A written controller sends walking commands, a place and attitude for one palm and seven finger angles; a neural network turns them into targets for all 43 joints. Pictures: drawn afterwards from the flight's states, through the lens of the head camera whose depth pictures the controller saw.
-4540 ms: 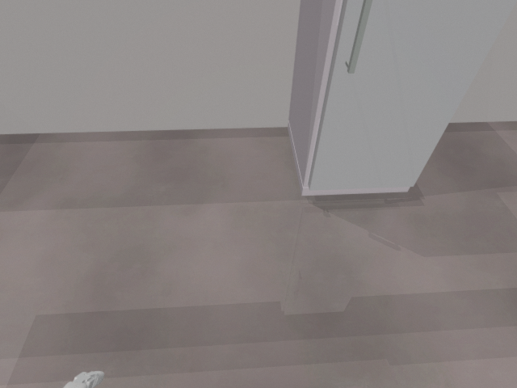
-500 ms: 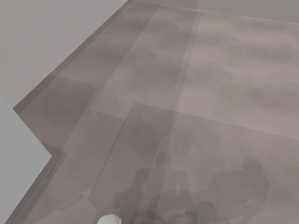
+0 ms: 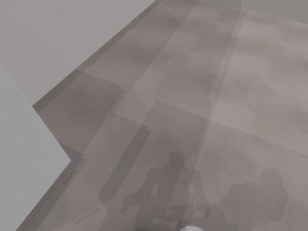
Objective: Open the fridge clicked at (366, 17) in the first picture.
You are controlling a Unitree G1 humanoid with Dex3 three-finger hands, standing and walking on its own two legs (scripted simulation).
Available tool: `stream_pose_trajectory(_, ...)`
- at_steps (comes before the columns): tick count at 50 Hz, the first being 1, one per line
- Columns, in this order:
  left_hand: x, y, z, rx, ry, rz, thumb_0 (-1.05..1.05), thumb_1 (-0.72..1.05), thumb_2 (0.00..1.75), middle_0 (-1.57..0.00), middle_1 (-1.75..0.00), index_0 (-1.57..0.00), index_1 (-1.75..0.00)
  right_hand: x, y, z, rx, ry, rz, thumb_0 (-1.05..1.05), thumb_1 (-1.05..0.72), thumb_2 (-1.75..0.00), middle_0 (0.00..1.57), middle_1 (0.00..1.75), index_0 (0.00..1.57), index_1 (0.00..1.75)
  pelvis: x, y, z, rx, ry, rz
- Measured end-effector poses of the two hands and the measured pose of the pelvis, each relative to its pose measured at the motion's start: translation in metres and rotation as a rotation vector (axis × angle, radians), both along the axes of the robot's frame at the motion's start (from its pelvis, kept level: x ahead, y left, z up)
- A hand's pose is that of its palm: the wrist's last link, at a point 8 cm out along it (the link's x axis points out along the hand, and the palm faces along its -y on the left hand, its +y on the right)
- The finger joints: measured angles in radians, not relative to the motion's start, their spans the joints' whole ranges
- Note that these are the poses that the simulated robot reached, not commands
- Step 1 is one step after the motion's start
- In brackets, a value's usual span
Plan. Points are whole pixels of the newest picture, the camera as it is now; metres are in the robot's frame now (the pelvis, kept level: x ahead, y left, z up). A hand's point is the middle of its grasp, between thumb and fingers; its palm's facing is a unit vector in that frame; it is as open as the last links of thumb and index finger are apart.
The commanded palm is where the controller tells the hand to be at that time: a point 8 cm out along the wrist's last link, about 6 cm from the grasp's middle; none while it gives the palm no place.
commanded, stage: turn to face it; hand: left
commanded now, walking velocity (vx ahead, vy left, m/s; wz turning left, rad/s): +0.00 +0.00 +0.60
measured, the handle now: out of the picture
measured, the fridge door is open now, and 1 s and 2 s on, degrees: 0 0 0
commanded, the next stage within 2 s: take the last steps up to it in 1.84 s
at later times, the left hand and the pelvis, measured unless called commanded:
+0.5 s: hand out of the picture +0.03 +0.14 -0.14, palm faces +0.33 -0.90 -0.29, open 7.4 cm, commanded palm none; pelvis +0.01 -0.07 +0.00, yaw +20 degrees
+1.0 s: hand out of the picture -0.06 +0.17 -0.15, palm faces +0.62 -0.73 -0.30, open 7.4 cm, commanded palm none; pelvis +0.00 -0.06 -0.01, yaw +38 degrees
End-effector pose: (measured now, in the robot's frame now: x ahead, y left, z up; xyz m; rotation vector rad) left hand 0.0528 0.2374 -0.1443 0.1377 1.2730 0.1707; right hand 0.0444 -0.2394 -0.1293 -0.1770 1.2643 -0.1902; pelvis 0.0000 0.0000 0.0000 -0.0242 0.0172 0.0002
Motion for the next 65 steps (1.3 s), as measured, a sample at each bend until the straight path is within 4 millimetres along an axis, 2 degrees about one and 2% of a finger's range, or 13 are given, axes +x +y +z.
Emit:
stream_pose_trajectory(6,0.026,-0.006,0.012,0.045,-0.073,0.029,0.00,0.91,0.90,-0.20,-0.30,-0.20,-0.30,-0.006,-0.019,-0.008,0.016,0.058,0.016,0.00,-0.92,-0.90,0.20,0.30,0.21,0.30,0.005,-0.017,-0.001,0.009,0.009,0.069)
stream_pose_trajectory(11,0.037,-0.023,0.024,0.089,-0.156,0.062,0.00,0.91,0.90,-0.20,-0.30,-0.20,-0.30,0.003,-0.045,-0.022,0.040,0.070,0.052,0.00,-0.91,-0.90,0.20,0.30,0.21,0.30,0.005,-0.041,-0.007,0.028,0.011,0.135)
stream_pose_trajectory(13,0.032,-0.030,0.028,0.111,-0.179,0.078,0.00,0.91,0.90,-0.20,-0.30,-0.20,-0.30,0.012,-0.056,-0.028,0.048,0.065,0.072,0.00,-0.91,-0.90,0.20,0.30,0.21,0.30,0.004,-0.051,-0.009,0.030,0.003,0.163)
stream_pose_trajectory(17,0.011,-0.043,0.041,0.128,-0.172,0.137,0.00,0.91,0.90,-0.20,-0.30,-0.20,-0.30,0.041,-0.070,-0.022,0.050,0.044,0.143,0.00,-0.91,-0.90,0.20,0.30,0.20,0.30,0.007,-0.063,-0.001,0.057,-0.013,0.224)
stream_pose_trajectory(22,-0.020,-0.054,0.042,0.126,-0.135,0.212,0.00,0.91,0.90,-0.20,-0.30,-0.20,-0.30,0.079,-0.074,-0.015,0.045,0.008,0.239,0.00,-0.91,-0.90,0.20,0.30,0.20,0.30,0.008,-0.072,0.004,0.081,-0.018,0.302)
stream_pose_trajectory(28,-0.073,-0.060,0.031,0.100,-0.058,0.328,0.00,0.90,0.90,-0.20,-0.30,-0.20,-0.30,0.128,-0.053,-0.010,0.028,-0.016,0.383,0.00,-0.92,-0.90,0.19,0.30,0.20,0.30,0.006,-0.070,0.003,0.085,-0.010,0.386)
stream_pose_trajectory(35,-0.154,-0.046,0.001,0.064,0.065,0.494,0.00,0.90,0.90,-0.21,-0.30,-0.21,-0.30,0.186,0.010,-0.002,0.003,-0.139,0.575,0.00,-0.91,-0.90,0.19,0.30,0.20,0.30,-0.001,-0.048,-0.014,0.047,0.003,0.482)
stream_pose_trajectory(38,-0.177,-0.038,-0.005,0.065,0.110,0.546,0.00,0.91,0.90,-0.20,-0.30,-0.20,-0.30,0.195,0.031,0.004,0.002,-0.182,0.628,0.00,-0.91,-0.90,0.20,0.30,0.20,0.30,-0.004,-0.045,-0.016,0.051,-0.001,0.515)
stream_pose_trajectory(42,-0.180,-0.030,0.005,0.082,0.078,0.592,0.01,0.91,0.90,-0.20,-0.30,-0.20,-0.30,0.194,0.042,0.010,0.001,-0.174,0.669,0.00,-0.91,-0.90,0.20,0.30,0.20,0.30,-0.005,-0.045,-0.008,0.033,-0.009,0.563)
stream_pose_trajectory(47,-0.160,-0.029,0.018,0.117,-0.015,0.613,0.00,0.91,0.90,-0.20,-0.30,-0.20,-0.30,0.191,0.042,0.003,0.028,-0.133,0.701,0.00,-0.91,-0.90,0.20,0.30,0.21,0.30,-0.002,-0.052,-0.005,0.035,-0.013,0.621)
stream_pose_trajectory(54,-0.135,-0.051,0.030,0.190,-0.127,0.637,0.00,0.91,0.90,-0.20,-0.30,-0.20,-0.30,0.200,0.027,-0.025,0.073,-0.079,0.731,0.00,-0.91,-0.90,0.20,0.30,0.21,0.30,0.010,-0.075,-0.015,0.054,-0.018,0.718)
stream_pose_trajectory(59,-0.146,-0.078,0.038,0.176,-0.115,0.699,0.00,0.91,0.90,-0.20,-0.30,-0.20,-0.30,0.203,0.024,-0.020,0.071,-0.035,0.778,0.00,-0.91,-0.90,0.20,0.30,0.20,0.30,0.011,-0.080,-0.005,0.073,-0.023,0.785)
stream_pose_trajectory(65,-0.173,-0.099,0.030,0.131,-0.083,0.784,0.00,0.90,0.90,-0.21,-0.30,-0.21,-0.30,0.201,0.033,-0.011,0.042,0.008,0.854,0.00,-0.91,-0.90,0.20,0.30,0.20,0.30,0.007,-0.080,0.000,0.075,-0.014,0.870)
